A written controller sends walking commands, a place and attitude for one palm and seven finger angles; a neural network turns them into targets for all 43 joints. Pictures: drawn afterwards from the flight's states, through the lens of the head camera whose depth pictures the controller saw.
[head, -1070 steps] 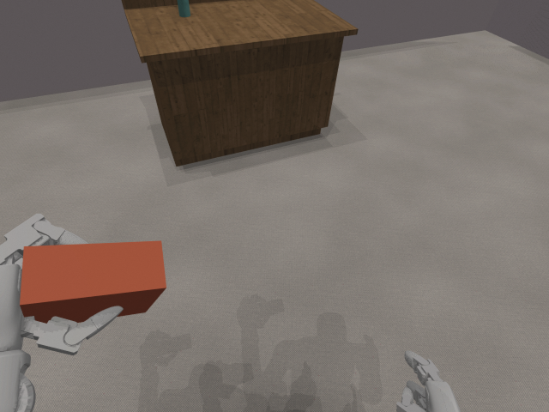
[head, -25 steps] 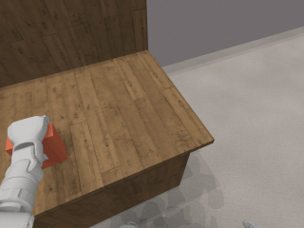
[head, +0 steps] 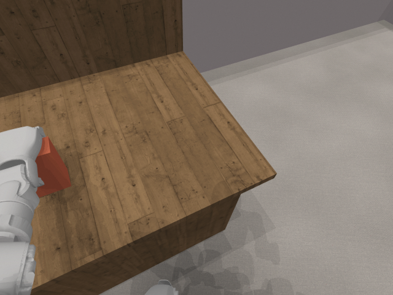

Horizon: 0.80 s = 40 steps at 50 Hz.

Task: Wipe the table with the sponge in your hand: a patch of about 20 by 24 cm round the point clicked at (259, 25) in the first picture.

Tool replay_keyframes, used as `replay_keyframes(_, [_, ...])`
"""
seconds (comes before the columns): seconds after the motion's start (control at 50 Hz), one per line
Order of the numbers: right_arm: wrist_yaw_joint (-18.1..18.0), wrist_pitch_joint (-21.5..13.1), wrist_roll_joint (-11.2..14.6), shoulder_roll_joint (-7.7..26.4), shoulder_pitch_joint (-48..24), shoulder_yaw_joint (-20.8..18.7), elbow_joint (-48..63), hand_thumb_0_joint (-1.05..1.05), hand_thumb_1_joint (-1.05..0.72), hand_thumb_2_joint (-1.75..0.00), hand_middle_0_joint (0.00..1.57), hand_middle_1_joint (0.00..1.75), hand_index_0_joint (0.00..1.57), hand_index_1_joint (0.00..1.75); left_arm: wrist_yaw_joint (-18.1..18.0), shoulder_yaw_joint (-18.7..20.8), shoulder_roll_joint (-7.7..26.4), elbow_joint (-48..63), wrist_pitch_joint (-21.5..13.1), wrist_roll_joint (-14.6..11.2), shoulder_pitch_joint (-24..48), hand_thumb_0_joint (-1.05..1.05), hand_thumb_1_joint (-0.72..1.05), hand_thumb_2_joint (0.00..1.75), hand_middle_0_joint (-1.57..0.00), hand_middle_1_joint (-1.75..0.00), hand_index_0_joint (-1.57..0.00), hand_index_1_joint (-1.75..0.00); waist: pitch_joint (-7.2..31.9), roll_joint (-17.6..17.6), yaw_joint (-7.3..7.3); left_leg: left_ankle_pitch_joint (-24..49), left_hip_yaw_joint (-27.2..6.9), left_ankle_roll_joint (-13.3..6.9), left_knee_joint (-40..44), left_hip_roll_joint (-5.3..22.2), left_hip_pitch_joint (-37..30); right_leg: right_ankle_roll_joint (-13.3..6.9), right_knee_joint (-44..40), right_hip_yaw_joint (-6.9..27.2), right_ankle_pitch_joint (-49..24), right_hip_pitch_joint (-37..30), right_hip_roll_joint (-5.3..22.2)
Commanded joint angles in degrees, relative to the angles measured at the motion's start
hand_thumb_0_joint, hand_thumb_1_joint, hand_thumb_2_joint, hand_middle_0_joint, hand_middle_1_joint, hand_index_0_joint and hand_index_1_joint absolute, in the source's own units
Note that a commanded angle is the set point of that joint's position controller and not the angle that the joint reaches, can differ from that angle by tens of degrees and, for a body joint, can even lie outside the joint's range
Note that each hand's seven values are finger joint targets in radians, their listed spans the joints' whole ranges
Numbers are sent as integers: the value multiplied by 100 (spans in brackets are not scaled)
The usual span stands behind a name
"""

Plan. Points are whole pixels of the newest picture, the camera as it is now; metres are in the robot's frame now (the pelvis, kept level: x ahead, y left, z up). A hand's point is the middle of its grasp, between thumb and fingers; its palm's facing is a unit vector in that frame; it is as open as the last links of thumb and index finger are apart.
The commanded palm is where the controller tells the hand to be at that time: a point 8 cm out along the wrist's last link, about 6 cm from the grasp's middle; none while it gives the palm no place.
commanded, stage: wipe forward along the first lane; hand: left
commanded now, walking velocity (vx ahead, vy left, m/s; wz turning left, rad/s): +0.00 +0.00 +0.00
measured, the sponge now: (36, 176) +0.36 +0.38 -0.03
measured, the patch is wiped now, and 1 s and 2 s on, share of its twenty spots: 0.45 0.50 0.70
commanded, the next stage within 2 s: slide across to the middle lane in 0.28 s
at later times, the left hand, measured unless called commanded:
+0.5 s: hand (27, 148) +0.40 +0.40 +0.02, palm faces -0.16 +0.05 -0.99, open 9.6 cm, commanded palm +0.40 +0.36 +0.05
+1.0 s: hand (54, 136) +0.44 +0.35 +0.02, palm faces -0.14 +0.00 -0.99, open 9.6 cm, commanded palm +0.42 +0.32 +0.07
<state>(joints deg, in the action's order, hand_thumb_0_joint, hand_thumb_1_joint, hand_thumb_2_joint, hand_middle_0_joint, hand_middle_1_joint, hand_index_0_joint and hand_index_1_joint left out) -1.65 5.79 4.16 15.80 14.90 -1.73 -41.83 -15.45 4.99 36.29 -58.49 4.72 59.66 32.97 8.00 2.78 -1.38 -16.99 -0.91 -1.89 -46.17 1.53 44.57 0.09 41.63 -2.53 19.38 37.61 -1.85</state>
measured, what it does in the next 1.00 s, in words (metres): stands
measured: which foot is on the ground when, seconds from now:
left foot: down 0.00-1.00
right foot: down 0.00-1.00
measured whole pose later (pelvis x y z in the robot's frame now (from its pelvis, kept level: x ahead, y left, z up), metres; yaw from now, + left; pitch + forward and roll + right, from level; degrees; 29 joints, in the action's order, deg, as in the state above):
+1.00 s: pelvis +0.03 +0.01 +0.01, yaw +0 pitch +16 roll -4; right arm 0.3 6.5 3.4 14.5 14.9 -1.8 -43.4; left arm -16.4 0.2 32.8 -61.7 10.0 59.2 39.5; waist 8.2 2.5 -3.3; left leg -18.1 -0.3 -2.6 -43.2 1.0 41.6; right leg 0.8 36.9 -1.7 19.3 34.0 -1.4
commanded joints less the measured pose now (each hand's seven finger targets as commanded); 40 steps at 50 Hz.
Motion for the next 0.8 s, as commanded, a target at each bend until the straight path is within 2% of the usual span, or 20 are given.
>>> replay_keyframes(0.0, [-21, -137, -51, 987, 240, -324, 492, 0, -90, -90, 20, 30, 20, 30, -95, 258, 1456, 121, 90, 185, 966, 0, 10, 130, -120, -160, -120, -160, 1254, -183, -39, 622, -209, -143, 534, -115, -1455, -330, -631, 30, -635, -129, -166])
replay_keyframes(0.08, [6, -130, -57, 982, 230, -337, 460, 0, -90, -90, 20, 30, 20, 30, -121, 237, 1409, 195, 64, 233, 1191, 0, 10, 130, -120, -160, -120, -160, 1285, 55, -45, 674, -280, -119, 560, -73, -1615, -364, -598, 30, -580, 121, -165])
replay_keyframes(0.12, [26, -116, -66, 984, 292, -335, 487, 0, -90, -90, 20, 30, 20, 30, -115, -1, 1234, 163, 76, 252, 1390, 0, 10, 130, -120, -160, -120, -160, 1206, -27, -148, 511, -302, -111, 566, -74, -1594, -354, -587, -47, -446, 241, -169])
replay_keyframes(0.16, [18, -112, -65, 1004, 285, -318, 491, 0, -90, -90, 20, 30, 20, 30, -135, -34, 1271, 52, 107, 260, 1584, 0, 10, 130, -120, -160, -120, -160, 1130, -129, -217, 292, -308, -116, 586, -75, -1490, -334, -601, -31, -310, 326, -158])
replay_keyframes(0.18, [0, -124, -74, 1019, 297, -324, 438, 0, -90, -90, 20, 30, 20, 30, -163, 310, 1572, 69, 69, 219, 1563, 0, 10, 130, -120, -160, -120, -160, 1248, -38, -98, 353, -358, -114, 608, -50, -1535, -367, -574, 6, -339, 296, -163])
replay_keyframes(0.22, [13, -120, -84, 1007, 358, -322, 465, 0, -90, -90, 20, 30, 20, 30, -157, -42, 1285, 7, 69, 267, 1726, 0, 10, 130, -120, -160, -120, -160, 1276, -30, -237, 364, -338, -112, 537, -74, -1562, -347, -548, -42, -340, 408, -168])
replay_keyframes(0.28, [-6, -125, -91, 1043, 391, -291, 417, 0, -90, -90, 20, 30, 20, 30, -154, 178, 1631, -108, 104, 293, 2030, 0, 10, 130, -120, -160, -120, -160, 1307, 57, -215, 197, -390, -99, 583, -48, -1506, -363, -527, 3, -252, 481, -164])
replay_keyframes(0.34, [5, -120, -107, 1070, 515, -283, 416, 0, -90, -90, 20, 30, 20, 30, -122, 48, 1706, -342, 122, 400, 2272, 0, 10, 130, -120, -160, -120, -160, 1339, -16, -341, 205, -369, -116, 460, -72, -1390, -347, -490, -24, -257, 542, -173])
replay_keyframes(0.38, [10, -125, -115, 1039, 497, -290, 435, 0, -90, -90, 20, 30, 20, 30, -75, 33, 1572, -161, 95, 348, 2284, 0, 10, 130, -120, -160, -120, -160, 1541, 233, -281, 353, -433, -78, 481, -32, -1639, -373, -458, -15, -313, 604, -178])
replay_keyframes(0.4, [16, -134, -109, 997, 549, -300, 448, 0, -90, -90, 20, 30, 20, 30, -37, -294, 1225, -147, 112, 308, 2266, 0, 10, 130, -120, -160, -120, -160, 1576, 238, -346, 376, -409, -87, 456, -49, -1745, -351, -474, -39, -317, 616, -195])
replay_keyframes(0.48, [-2, -144, -95, 980, 537, -321, 415, 0, -90, -90, 20, 30, 20, 30, -2, 26, 1406, 210, 27, 57, 2306, 0, 10, 130, -120, -160, -120, -160, 1955, 242, -251, 673, -420, -71, 460, 6, -1954, -344, -514, -2, -541, 342, -206])
replay_keyframes(0.5, [-4, -143, -89, 961, 572, -316, 411, 0, -90, -90, 20, 30, 20, 30, 21, -223, 1172, 200, 31, 9, 2286, 0, 10, 130, -120, -160, -120, -160, 1904, 217, -328, 683, -389, -82, 451, -22, -1989, -323, -549, -25, -537, 325, -221])
replay_keyframes(0.56, [-12, -148, -58, 979, 504, -272, 360, 0, -90, -90, 20, 30, 20, 30, 19, -262, 1271, 133, 112, 7, 2591, 0, 10, 130, -120, -160, -120, -160, 1496, 86, -417, 247, -392, -92, 607, -30, -1754, -296, -658, -22, -331, 329, -189])
replay_keyframes(0.62, [-24, -215, -63, 935, 519, -297, 296, 0, -90, -90, 20, 30, 20, 30, 23, -474, 1006, 461, 80, -29, 2781, 0, 10, 130, -120, -160, -120, -160, 1706, 514, -438, 446, -458, -63, 659, -9, -2256, -322, -699, -27, -428, 404, -188])
replay_keyframes(0.66, [-36, -202, -61, 940, 514, -285, 254, 0, -90, -90, 20, 30, 20, 30, 12, -440, 1049, 345, 142, -15, 2779, 0, 10, 130, -120, -160, -120, -160, 1609, 313, -459, 403, -468, -58, 724, 1, -2204, -311, -742, -29, -427, 323, -186])
replay_keyframes(0.68, [-53, -221, -60, 935, 477, -280, 201, 0, -90, -90, 20, 30, 20, 30, 0, -319, 1095, 447, 120, -81, 2916, 0, 10, 130, -120, -160, -120, -160, 1641, 448, -426, 485, -516, -37, 764, 28, -2312, -332, -730, -11, -492, 353, -184])
replay_keyframes(0.7, [-45, -237, -71, 918, 511, -283, 211, 0, -90, -90, 20, 30, 20, 30, 9, -599, 825, 495, 136, -93, 2998, 0, 10, 130, -120, -160, -120, -160, 1658, 531, -489, 512, -511, -34, 766, 15, -2428, -323, -742, -47, -500, 379, -192])
replay_keyframes(0.72, [-26, -240, -79, 923, 524, -294, 175, 0, -90, -90, 20, 30, 20, 30, -8, -484, 938, 494, 155, -71, 3000, 0, 10, 130, -120, -160, -120, -160, 1737, 538, -435, 616, -521, -20, 778, 35, -2504, -334, -736, -67, -559, 334, -182])
replay_keyframes(0.76, [9, -200, -88, 901, 503, -296, 188, 0, -90, -90, 20, 30, 20, 30, -24, -520, 785, 400, 226, -52, 2728, 0, 10, 130, -120, -160, -120, -160, 1826, 406, -378, 1020, -464, -12, 745, 17, -2555, -337, -760, -68, -773, 143, -197])
replay_keyframes(0.78, [9, -191, -91, 909, 483, -311, 140, 0, -90, -90, 20, 30, 20, 30, -43, -292, 902, 394, 230, -94, 2636, 0, 10, 130, -120, -160, -120, -160, 1885, 424, -304, 1225, -493, 7, 752, 45, -2649, -352, -764, -47, -872, 91, -204])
